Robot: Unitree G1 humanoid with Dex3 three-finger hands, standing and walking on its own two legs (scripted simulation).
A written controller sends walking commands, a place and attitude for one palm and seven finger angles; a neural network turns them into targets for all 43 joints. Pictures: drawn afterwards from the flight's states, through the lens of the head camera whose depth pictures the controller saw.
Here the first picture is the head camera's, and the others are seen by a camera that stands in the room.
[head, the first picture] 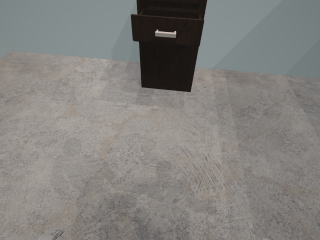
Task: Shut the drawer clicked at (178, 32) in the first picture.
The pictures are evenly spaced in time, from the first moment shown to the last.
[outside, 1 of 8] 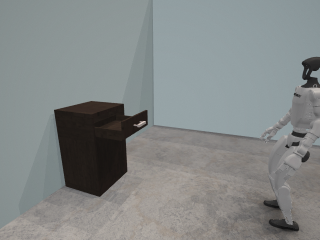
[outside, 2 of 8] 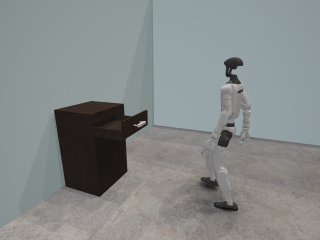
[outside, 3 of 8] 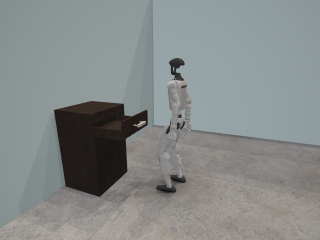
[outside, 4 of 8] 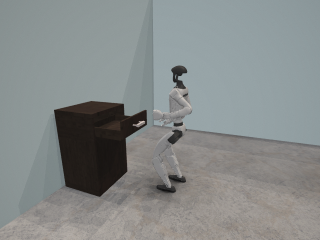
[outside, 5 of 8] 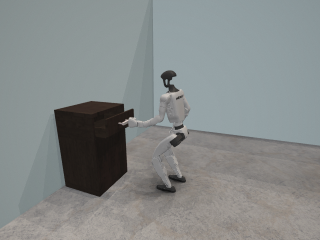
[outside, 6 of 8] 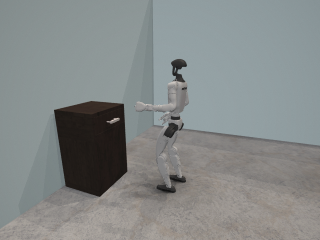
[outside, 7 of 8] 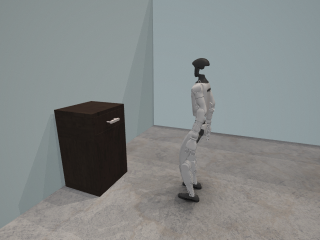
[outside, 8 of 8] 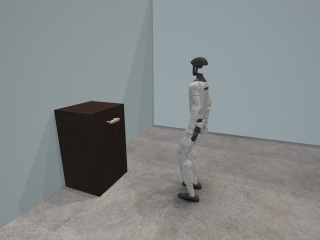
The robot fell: no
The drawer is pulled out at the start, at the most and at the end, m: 0.30 0.30 0.00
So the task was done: yes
